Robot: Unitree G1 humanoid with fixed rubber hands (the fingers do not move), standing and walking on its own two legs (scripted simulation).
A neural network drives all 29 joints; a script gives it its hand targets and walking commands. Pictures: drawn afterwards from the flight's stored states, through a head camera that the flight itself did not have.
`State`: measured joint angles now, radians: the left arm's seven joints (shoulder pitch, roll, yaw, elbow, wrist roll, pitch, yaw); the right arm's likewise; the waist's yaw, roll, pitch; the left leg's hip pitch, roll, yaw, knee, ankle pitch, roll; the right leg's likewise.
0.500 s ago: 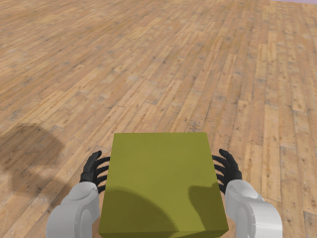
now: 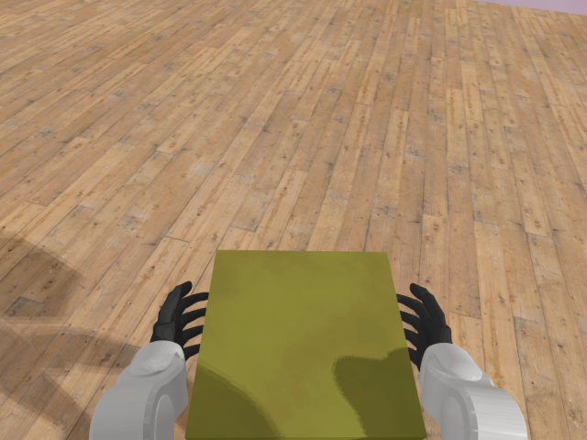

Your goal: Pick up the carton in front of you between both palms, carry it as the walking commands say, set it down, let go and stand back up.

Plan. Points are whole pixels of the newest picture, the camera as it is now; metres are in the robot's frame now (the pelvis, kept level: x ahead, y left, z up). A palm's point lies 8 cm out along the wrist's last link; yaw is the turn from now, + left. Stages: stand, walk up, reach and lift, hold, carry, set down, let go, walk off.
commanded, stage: carry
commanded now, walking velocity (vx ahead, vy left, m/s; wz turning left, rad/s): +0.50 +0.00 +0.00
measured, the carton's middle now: (299, 368) +0.25 -0.01 +0.00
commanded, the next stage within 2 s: none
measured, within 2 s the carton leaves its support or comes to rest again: neither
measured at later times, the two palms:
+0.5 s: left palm (217, 157) +0.57 +0.12 +0.10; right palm (387, 155) +0.59 -0.17 +0.09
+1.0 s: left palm (214, 76) +0.91 +0.17 +0.07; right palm (340, 77) +0.90 -0.13 +0.08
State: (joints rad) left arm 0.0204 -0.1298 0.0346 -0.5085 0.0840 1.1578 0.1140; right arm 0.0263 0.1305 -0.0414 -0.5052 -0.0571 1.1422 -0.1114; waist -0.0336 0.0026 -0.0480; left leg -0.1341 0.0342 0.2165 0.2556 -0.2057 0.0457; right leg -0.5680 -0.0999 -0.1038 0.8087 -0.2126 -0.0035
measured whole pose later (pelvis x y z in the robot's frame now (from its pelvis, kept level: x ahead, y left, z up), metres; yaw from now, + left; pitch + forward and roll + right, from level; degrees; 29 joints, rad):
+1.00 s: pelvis +0.67 +0.02 +0.00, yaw +0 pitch +5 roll -2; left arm 0.04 -0.13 0.03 -0.53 0.08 1.15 0.12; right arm 0.04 0.13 -0.04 -0.53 -0.05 1.14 -0.11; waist -0.03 0.00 -0.06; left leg -0.08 0.04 0.21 0.23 -0.23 0.04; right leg -0.60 -0.10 -0.11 0.76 -0.15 0.00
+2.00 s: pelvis +1.34 +0.04 +0.00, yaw +1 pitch +4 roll -2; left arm 0.04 -0.13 0.02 -0.54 0.09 1.15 0.11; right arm 0.05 0.13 -0.04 -0.54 -0.05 1.13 -0.11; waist -0.02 0.00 -0.05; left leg -0.09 0.04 0.20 0.23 -0.22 0.04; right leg -0.60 -0.11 -0.11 0.79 -0.15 0.01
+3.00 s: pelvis +1.99 +0.05 +0.00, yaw +1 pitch +4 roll -2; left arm 0.03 -0.13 0.03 -0.53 0.08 1.14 0.11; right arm 0.04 0.13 -0.04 -0.53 -0.06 1.12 -0.10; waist -0.02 -0.01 0.00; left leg -0.15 0.05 0.20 0.29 -0.22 0.03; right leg -0.51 -0.06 -0.12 0.63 -0.19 0.01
